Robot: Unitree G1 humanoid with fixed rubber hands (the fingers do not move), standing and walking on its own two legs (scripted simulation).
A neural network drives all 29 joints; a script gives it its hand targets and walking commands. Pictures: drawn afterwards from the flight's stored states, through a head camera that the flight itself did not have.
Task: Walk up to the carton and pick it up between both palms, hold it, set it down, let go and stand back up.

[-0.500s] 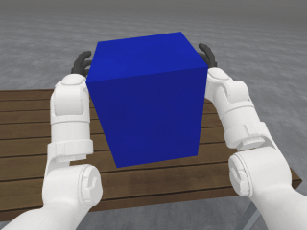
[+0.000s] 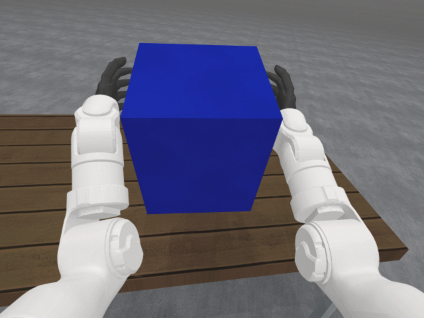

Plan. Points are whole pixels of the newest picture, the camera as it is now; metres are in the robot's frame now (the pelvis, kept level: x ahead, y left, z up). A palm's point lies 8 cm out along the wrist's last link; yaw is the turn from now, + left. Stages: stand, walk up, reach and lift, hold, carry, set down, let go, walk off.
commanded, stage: set down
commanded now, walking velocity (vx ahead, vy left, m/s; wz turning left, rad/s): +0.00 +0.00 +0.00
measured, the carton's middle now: (199, 134) +0.38 +0.00 +0.22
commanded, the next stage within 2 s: none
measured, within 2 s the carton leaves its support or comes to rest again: neither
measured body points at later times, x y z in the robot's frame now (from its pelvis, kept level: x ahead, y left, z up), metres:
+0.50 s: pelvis +0.00 +0.01 +0.00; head -0.04 +0.04 +0.45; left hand +0.42 +0.12 +0.23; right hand +0.37 -0.18 +0.20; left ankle +0.02 +0.13 -0.75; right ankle -0.01 -0.13 -0.75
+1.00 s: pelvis +0.00 +0.02 +0.00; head -0.02 +0.05 +0.45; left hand +0.44 +0.13 +0.18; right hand +0.38 -0.17 +0.17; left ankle +0.02 +0.13 -0.75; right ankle -0.01 -0.13 -0.75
